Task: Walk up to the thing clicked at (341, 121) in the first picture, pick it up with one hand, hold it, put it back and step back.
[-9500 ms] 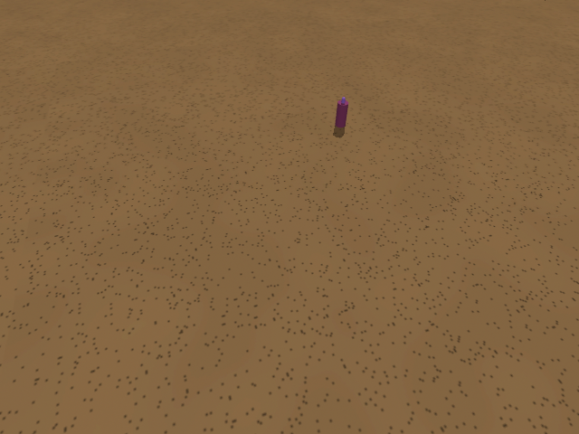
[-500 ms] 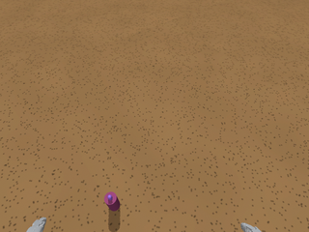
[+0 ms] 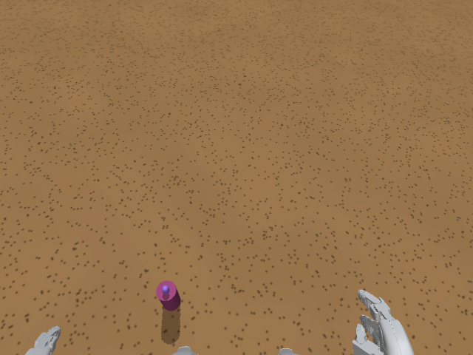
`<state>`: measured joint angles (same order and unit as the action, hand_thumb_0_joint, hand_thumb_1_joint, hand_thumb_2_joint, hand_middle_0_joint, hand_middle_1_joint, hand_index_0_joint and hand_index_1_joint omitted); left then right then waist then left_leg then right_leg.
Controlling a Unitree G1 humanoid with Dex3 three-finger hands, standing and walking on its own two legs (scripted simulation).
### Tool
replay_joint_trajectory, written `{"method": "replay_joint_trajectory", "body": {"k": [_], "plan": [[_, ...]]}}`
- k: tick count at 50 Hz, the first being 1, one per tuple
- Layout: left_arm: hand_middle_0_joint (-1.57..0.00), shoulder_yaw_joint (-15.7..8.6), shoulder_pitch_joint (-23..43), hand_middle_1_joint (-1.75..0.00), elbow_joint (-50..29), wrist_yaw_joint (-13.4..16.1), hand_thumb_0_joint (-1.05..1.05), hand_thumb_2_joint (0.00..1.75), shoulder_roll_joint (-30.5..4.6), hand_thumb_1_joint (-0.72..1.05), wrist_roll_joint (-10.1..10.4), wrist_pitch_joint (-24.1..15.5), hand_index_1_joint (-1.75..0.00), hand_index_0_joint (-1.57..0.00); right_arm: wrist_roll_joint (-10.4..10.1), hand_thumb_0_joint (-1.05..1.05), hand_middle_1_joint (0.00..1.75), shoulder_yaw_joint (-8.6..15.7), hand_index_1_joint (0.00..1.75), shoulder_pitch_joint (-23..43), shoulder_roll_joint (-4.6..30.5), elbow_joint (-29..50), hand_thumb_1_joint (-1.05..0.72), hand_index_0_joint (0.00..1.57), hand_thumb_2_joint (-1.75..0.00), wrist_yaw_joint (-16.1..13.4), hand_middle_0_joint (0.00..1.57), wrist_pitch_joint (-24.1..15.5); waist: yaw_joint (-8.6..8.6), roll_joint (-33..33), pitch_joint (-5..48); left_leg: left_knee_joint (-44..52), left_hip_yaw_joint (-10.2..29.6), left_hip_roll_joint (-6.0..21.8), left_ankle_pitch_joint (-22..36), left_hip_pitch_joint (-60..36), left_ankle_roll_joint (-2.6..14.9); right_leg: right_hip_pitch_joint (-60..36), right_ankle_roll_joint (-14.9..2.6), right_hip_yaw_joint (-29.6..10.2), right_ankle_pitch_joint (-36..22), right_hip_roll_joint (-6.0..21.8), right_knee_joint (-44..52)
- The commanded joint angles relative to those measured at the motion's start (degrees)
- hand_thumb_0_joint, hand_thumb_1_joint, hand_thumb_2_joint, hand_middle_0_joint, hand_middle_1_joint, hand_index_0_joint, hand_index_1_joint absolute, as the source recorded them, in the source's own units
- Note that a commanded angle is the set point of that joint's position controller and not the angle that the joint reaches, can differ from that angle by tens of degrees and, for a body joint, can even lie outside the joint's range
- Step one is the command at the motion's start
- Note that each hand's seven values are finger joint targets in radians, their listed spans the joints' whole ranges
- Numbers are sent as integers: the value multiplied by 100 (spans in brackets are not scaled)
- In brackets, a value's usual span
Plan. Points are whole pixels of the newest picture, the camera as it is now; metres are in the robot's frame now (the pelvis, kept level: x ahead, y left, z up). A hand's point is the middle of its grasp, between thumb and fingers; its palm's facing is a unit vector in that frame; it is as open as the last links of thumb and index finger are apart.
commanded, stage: go down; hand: left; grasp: from the side
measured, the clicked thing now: (168, 295) +0.39 +0.20 -0.61
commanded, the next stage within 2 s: none
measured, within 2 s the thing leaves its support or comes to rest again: neither
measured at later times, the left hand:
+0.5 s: hand (77, 336) +0.21 +0.30 -0.19, palm faces +0.08 -0.97 -0.23, open 17.2 cm
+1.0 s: hand (79, 306) +0.28 +0.34 -0.26, palm faces +0.08 -0.98 -0.15, open 17.2 cm
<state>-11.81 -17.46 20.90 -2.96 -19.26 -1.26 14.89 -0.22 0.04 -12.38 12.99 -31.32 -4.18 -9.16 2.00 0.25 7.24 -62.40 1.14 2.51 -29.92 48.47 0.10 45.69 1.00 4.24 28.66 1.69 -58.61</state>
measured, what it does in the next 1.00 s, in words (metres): lowers itself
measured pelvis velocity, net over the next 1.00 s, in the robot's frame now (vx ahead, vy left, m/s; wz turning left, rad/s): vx -0.08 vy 0.00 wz -0.06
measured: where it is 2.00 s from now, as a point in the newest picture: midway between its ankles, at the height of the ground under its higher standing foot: outside the picture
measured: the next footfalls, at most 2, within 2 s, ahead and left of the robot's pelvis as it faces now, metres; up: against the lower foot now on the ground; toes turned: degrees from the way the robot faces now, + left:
none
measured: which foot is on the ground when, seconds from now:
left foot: down 0.00-1.00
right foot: down 0.00-1.00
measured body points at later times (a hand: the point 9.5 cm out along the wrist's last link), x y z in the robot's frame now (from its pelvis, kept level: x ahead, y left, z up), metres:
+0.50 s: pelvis -0.04 +0.00 -0.11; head +0.10 +0.03 +0.32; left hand +0.21 +0.35 -0.17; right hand +0.14 -0.27 -0.19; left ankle +0.00 +0.11 -0.67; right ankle +0.00 -0.14 -0.67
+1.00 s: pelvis -0.08 +0.00 -0.22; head +0.12 +0.04 +0.19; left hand +0.27 +0.39 -0.25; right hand +0.08 -0.28 -0.32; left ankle +0.00 +0.11 -0.67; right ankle +0.00 -0.14 -0.67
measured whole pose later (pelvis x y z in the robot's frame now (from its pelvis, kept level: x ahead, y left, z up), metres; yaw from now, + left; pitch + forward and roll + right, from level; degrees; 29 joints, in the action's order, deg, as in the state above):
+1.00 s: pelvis -0.08 +0.00 -0.22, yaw -4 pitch +33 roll -5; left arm -37.5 21.6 54.3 -33.2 -39.1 8.7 -22.5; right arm 1.4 -2.5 -6.2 18.0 -38.3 -2.1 -11.1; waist 3.3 -1.0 9.5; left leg -111.1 4.4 2.9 -38.7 106.1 -0.1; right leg 103.0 -0.1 4.8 37.8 1.9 -107.5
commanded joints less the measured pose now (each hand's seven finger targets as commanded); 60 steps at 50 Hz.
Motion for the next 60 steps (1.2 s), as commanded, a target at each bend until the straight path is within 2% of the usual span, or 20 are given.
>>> {"method": "replay_joint_trajectory", "body": {"k": [1, 4, 8, 11, 15, 18, 21, 23, 29, 30, 31, 34, 35, 41, 42, 45, 47, 48, 53, 60], "plan": [[-8, -568, -227, -10, -1056, 4, 0, 8, -1036, -55, 47, -241, -11, -7, -18, 0, 30, 407, 30, -52, 880, 770, -88, 20, -89, -124, 20, -329, 1, 577, 1198, 661, 73, -116, 1985, -813, -3, -361, -197, -73, -1572, -175, 363], [-8, -625, -423, -10, -1141, -33, 0, 8, -1067, -54, 99, -307, -10, -7, -15, 0, 30, 395, 30, -73, 870, 776, -90, 20, -90, -119, 20, -347, -10, 552, 1444, 522, 106, -110, 2270, -804, -3, -422, -209, -69, -1753, -173, 200], [-7, -707, -487, -7, -1203, -71, 0, 9, -1040, -50, 137, -412, -8, -6, -7, 0, 30, 411, 30, -35, 862, 841, -91, 20, -90, -108, 20, -350, -36, 551, 1446, 429, 125, -114, 2054, -597, -7, -199, -220, -62, -1558, -191, 56], [-7, -884, 136, -7, -976, -144, 0, 7, -1226, -51, 210, -606, -8, -7, -2, 0, 30, 404, 30, 24, 929, 779, -92, 20, -90, -80, 20, -392, 58, 562, 1169, 231, 199, -72, 1615, -194, -6, 358, -218, -58, -1165, -191, -193], [-7, -1242, 1022, -8, -55, -462, 0, 7, -1515, -56, 377, -1311, -8, -7, 18, 0, 30, 404, 30, 54, 986, 564, -93, 20, -91, -47, 20, -525, 117, 400, 1067, -485, 130, -115, 1014, 742, 60, 1190, -209, -143, -742, -153, -813], [-7, -1519, 1534, -8, 199, -932, 0, 6, -1840, -54, 576, -2042, -8, -6, 19, 0, 30, 464, 30, 58, 1121, 564, -94, 20, -91, -18, 20, -655, 63, 487, 1699, -990, 134, -157, 671, 1134, 84, 1696, -225, -221, -483, -117, -1364], [-6, -1546, 2057, -9, 302, -1376, 0, 7, -2019, -52, 725, -2610, -9, -6, 36, 0, 30, 459, 30, 11, 1197, 435, -93, 20, -91, 2, 20, -693, 19, 688, 2235, -1360, 183, -167, 544, 1407, 59, 2107, -237, -321, -347, -73, -1777], [-6, -1783, 2344, -9, 337, -1553, 0, 9, -2385, -50, 750, -2850, -9, -5, 21, 0, 30, 469, 30, -5, 1314, 369, -92, 20, -91, -1, 20, -651, -106, 991, 2643, -1472, 291, -117, 593, 1288, 12, 2458, -266, -317, -292, -62, -2036], [-6, -2492, 2298, -9, 1498, -1786, 0, 9, -2852, -51, 913, -3069, -10, -5, -20, 0, 30, 403, 30, 31, 1441, 213, -89, 20, -90, 61, 20, -440, -390, 583, 2895, -1919, 343, -126, 586, 2026, 43, 2726, -277, -266, -259, -96, -2453], [-6, -2435, 2243, -9, 1622, -1867, 0, 9, -2811, -53, 927, -3069, -10, -5, -26, 0, 30, 401, 30, 82, 1460, 220, -89, 20, -90, 80, 20, -407, -410, 612, 2979, -2027, 313, -140, 656, 2021, 65, 2810, -293, -273, -304, -99, -2514], [-6, -2559, 2766, -10, 1189, -1945, 0, 10, -3072, -53, 953, -3181, -10, -5, -14, 0, 30, 421, 30, 29, 1491, 153, -89, 20, -90, 86, 20, -380, -375, 791, 3238, -2135, 335, -134, 808, 1968, 58, 2913, -309, -223, -412, -109, -2682], [-5, -2603, 3012, -9, 1601, -2164, 0, 10, -3102, -50, 1032, -3361, -10, -5, 1, 0, 30, 396, 30, 49, 1476, 58, -91, 20, -90, 102, 20, -366, -220, 482, 3209, -2581, 226, -148, 939, 2471, 130, 3001, -285, -262, -535, -114, -2859], [-5, -2773, 3256, -10, 1607, -2216, 0, 10, -3255, -50, 1085, -3469, -10, -5, 0, 0, 30, 391, 30, 14, 1497, 25, -90, 20, -90, 105, 20, -379, -175, 412, 3306, -2673, 223, -145, 915, 2589, 147, 2995, -276, -251, -524, -123, -2930], [-5, -2742, 4240, -10, 2132, -2713, 0, 9, -3476, -49, 1152, -3976, -10, -5, 62, 0, 30, 300, 30, 62, 1579, -220, -90, 20, -90, 76, 20, -433, 14, 868, 3080, -2975, 394, -79, 305, 2768, 106, 4142, -330, -160, -19, -145, -3423], [-6, -2881, 4395, -9, 2078, -2765, 0, 9, -3668, -50, 1171, -4032, -9, -5, 74, 0, 30, 277, 30, 16, 1579, -253, -90, 20, -90, 71, 20, -433, -35, 887, 3213, -3068, 355, -89, 312, 2849, 109, 4104, -319, -172, -42, -140, -3434], [-5, -2923, 4569, -9, 2283, -2959, 0, 8, -3801, -49, 1184, -4081, -9, -5, 102, 0, 30, 235, 30, 5, 1641, -262, -90, 20, -90, 68, 20, -402, -29, 940, 3305, -3174, 336, -95, 16, 3099, 99, 4161, -317, -181, 177, -135, -3553], [-6, -3150, 4599, -7, 2318, -3014, 0, 7, -4104, -50, 1205, -4082, -7, -5, 105, 0, 30, 200, 30, -15, 1678, -278, -90, 20, -90, 80, 20, -388, -168, 948, 3492, -3265, 314, -88, -60, 3174, 94, 4136, -315, -181, 256, -149, -3654], [-6, -3144, 4416, -7, 2658, -3057, 0, 7, -4076, -50, 1199, -4048, -7, -5, 100, 0, 30, 186, 30, 28, 1720, -293, -90, 20, -90, 81, 20, -373, -175, 972, 3351, -3234, 367, -80, -143, 3205, 82, 4322, -331, -117, 296, -156, -3772], [-6, -3421, 4606, -7, 2557, -3173, 0, 6, -4503, -52, 1256, -4039, -7, -5, 95, 0, 30, 137, 30, 48, 1799, -306, -91, 20, -90, 83, 20, -323, -269, 1059, 3400, -3445, 390, -60, -144, 3463, 89, 4592, -343, -41, 289, -167, -4112], [-5, -3400, 5185, -4, 2529, -3416, 0, 5, -4534, -51, 1382, -4149, -5, -4, 139, 0, 30, 98, 30, 19, 1834, -403, -92, 20, -91, 95, 20, -348, -23, 1098, 3404, -3929, 358, -47, 110, 3708, 105, 4879, -343, -33, 104, -163, -4430]]}}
